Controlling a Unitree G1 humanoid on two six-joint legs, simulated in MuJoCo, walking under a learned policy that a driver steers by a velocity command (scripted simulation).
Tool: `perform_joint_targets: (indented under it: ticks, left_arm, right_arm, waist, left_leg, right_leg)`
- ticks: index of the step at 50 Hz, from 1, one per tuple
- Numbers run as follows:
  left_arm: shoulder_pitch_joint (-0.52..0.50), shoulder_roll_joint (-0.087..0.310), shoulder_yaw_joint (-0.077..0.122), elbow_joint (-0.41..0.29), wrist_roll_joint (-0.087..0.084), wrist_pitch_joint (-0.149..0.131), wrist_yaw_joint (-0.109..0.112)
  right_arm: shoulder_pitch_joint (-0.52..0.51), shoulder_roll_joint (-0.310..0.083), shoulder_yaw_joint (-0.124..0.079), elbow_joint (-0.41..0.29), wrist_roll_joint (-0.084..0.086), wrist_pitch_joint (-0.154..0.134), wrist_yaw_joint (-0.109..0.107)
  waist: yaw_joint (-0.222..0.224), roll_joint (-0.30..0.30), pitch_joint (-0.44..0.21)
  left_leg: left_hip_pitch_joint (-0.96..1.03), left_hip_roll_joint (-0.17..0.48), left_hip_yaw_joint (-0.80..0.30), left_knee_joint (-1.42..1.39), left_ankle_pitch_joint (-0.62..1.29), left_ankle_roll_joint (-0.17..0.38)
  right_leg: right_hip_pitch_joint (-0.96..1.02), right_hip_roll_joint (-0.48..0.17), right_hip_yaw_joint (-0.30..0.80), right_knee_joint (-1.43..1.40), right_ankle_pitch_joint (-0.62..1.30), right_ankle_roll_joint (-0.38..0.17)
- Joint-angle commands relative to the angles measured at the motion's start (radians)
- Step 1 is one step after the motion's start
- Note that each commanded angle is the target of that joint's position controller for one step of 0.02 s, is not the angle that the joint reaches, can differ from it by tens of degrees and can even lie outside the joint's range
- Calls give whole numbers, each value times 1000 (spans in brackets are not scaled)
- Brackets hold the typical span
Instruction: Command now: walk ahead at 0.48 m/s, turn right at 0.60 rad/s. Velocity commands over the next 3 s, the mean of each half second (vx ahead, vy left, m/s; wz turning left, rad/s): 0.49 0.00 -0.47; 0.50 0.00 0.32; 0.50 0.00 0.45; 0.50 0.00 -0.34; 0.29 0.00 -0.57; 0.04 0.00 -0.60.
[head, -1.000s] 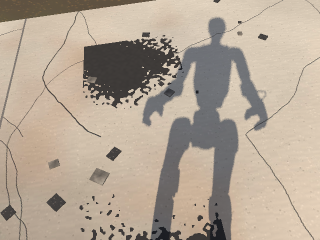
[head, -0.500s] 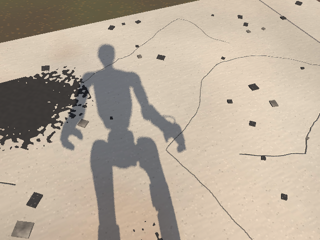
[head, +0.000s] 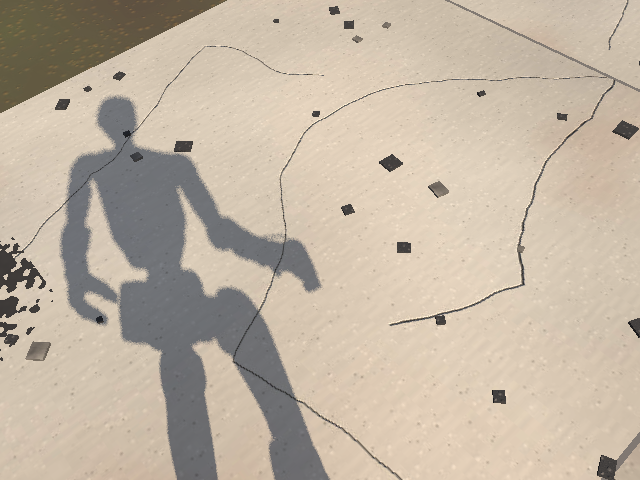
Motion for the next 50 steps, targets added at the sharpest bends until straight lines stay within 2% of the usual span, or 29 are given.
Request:
perform_joint_targets:
  ticks: [1,5,9,12,13,14,15,16,17,18,19,20,21,24,26,28,32,34,36,37,38,39,40,41,42,43,44,46,50]
  left_arm:
    - [-18,180,53,-44,-7,-22,23]
    - [53,190,58,8,-19,-16,39]
    - [99,186,61,53,-29,-4,48]
    - [84,191,70,64,-22,14,55]
    - [70,185,69,59,-19,18,52]
    - [44,162,58,47,-10,19,46]
    - [61,102,35,24,15,17,43]
    - [251,23,13,33,-21,8,38]
    - [226,126,26,67,-34,5,39]
    - [93,174,40,50,-37,4,37]
    - [11,168,38,29,-26,1,40]
    - [-44,156,41,12,-11,-5,37]
    - [-39,136,40,8,-13,-7,32]
    - [-43,75,22,3,0,-9,26]
    - [-122,54,8,-27,14,-19,22]
    - [-198,43,-2,-43,13,-33,13]
    - [-319,65,1,-66,-1,-52,-5]
    - [-344,89,11,-78,-6,-59,-9]
    - [-301,118,27,-68,-10,-65,-8]
    - [-224,142,43,-45,-7,-66,-2]
    - [-103,185,62,-26,4,-67,9]
    - [46,262,80,-14,14,-57,18]
    - [75,274,84,11,15,-43,9]
    - [27,183,62,5,7,-44,4]
    - [-27,138,47,3,3,-45,4]
    - [-81,104,36,4,10,-49,0]
    - [-119,82,32,11,15,-52,0]
    - [-146,79,36,26,19,-62,4]
    - [-129,123,55,64,15,-73,13]
  right_arm:
    - [-64,-65,-17,-73,-8,-3,-3]
    - [-233,-28,1,-113,7,-15,15]
    - [-297,-51,-5,-135,15,-30,33]
    - [-231,-79,-20,-122,16,-36,28]
    - [-144,-105,-35,-104,14,-39,20]
    - [-7,-133,-49,-80,8,-40,12]
    - [158,-186,-57,-69,-7,-34,3]
    - [203,-211,-66,-22,-8,-26,17]
    - [189,-105,-44,-35,17,-23,21]
    - [133,-60,-32,-37,21,-18,16]
    - [83,-59,-28,-36,12,-12,15]
    - [61,-52,-25,-25,6,-10,14]
    - [55,-46,-20,-18,-4,-14,12]
    - [73,-47,-17,12,20,-21,14]
    - [87,-85,-26,22,32,-16,8]
    - [101,-109,-33,30,35,-5,1]
    - [186,-136,-39,60,44,16,-8]
    - [211,-139,-40,68,48,25,-12]
    - [206,-145,-41,69,48,34,-17]
    - [206,-128,-35,68,43,37,-18]
    - [199,-83,-18,57,33,35,-16]
    - [238,5,10,29,4,29,-17]
    - [316,16,15,0,48,21,-20]
    - [263,-85,-12,19,68,26,-25]
    - [191,-107,-22,5,65,32,-24]
    - [171,-93,-22,7,53,41,-24]
    - [158,-79,-25,0,44,48,-20]
    - [155,-43,-22,-4,46,64,-11]
    - [76,-14,-12,-49,37,73,-2]
  waist:
    - [-13,-99,-15]
    - [43,-123,12]
    - [50,-123,23]
    - [12,-159,3]
    - [-29,-168,-53]
    - [-105,-157,-168]
    - [-152,-45,-344]
    - [-54,323,-465]
    - [-82,188,-375]
    - [-106,77,-222]
    - [-88,-14,-127]
    - [-71,-28,-60]
    - [-44,4,-51]
    - [-18,44,-42]
    - [-33,34,-16]
    - [-54,24,-4]
    - [-93,30,-5]
    - [-86,43,-8]
    - [-42,56,-22]
    - [-1,51,-59]
    - [62,22,-146]
    - [94,-170,-307]
    - [56,-399,-365]
    - [67,-235,-233]
    - [58,-183,-135]
    - [29,-130,-86]
    - [4,-145,-54]
    - [-20,-161,-29]
    - [-17,-104,4]
  left_leg:
    - [-86,-19,-4,-157,145,-33]
    - [1,-80,5,-430,308,-32]
    - [46,-99,-35,-553,322,4]
    - [142,-107,-30,-567,187,40]
    - [271,-124,-1,-582,158,64]
    - [491,-81,-10,-581,196,105]
    - [799,90,-191,-529,165,166]
    - [1094,305,-692,-641,-49,328]
    - [1019,286,-738,-712,-226,293]
    - [873,244,-563,-732,-205,259]
    - [728,206,-454,-755,-92,244]
    - [622,174,-376,-779,22,247]
    - [563,149,-321,-803,82,244]
    - [504,120,-261,-859,175,282]
    - [482,117,-234,-889,199,298]
    - [453,85,-182,-895,194,276]
    - [442,76,-167,-859,197,238]
    - [474,97,-211,-822,145,215]
    - [477,104,-233,-762,131,186]
    - [453,71,-217,-681,177,163]
    - [376,11,-175,-491,148,127]
    - [168,-88,-84,-162,-183,75]
    - [-82,-137,-59,83,-425,51]
    - [-151,-78,-108,187,-353,47]
    - [-163,-49,-90,198,-264,47]
    - [-124,-18,-84,177,-193,37]
    - [-97,6,-86,140,-148,31]
    - [-41,28,-69,115,-96,21]
    - [-87,36,-67,-26,24,-1]
  right_leg:
    - [47,-214,219,-174,284,-161]
    - [22,-182,207,-165,235,-118]
    - [107,-224,291,-103,216,-100]
    - [167,-247,334,-16,370,-78]
    - [166,-217,324,72,513,-61]
    - [118,-166,283,243,555,-32]
    - [-44,-92,226,525,306,-2]
    - [-400,52,164,848,-379,65]
    - [-488,-23,194,944,-344,73]
    - [-510,-56,157,946,-256,79]
    - [-487,-90,115,916,-194,81]
    - [-476,-114,102,865,-160,80]
    - [-432,-138,98,829,-136,76]
    - [-410,-163,41,690,-136,86]
    - [-428,-173,18,552,-81,104]
    - [-385,-159,6,393,52,115]
    - [-267,-102,-7,203,226,131]
    - [-227,-96,11,143,213,117]
    - [-126,-93,6,88,179,90]
    - [-3,-89,-7,61,155,68]
    - [187,-167,52,64,132,26]
    - [470,-389,280,98,114,-47]
    - [557,-518,665,-49,-181,-158]
    - [448,-473,617,-98,-307,-134]
    - [346,-437,467,-106,-230,-106]
    - [249,-393,359,-130,-102,-94]
    - [184,-364,281,-152,-16,-93]
    - [103,-331,159,-199,98,-89]
    - [101,-341,24,-242,240,-112]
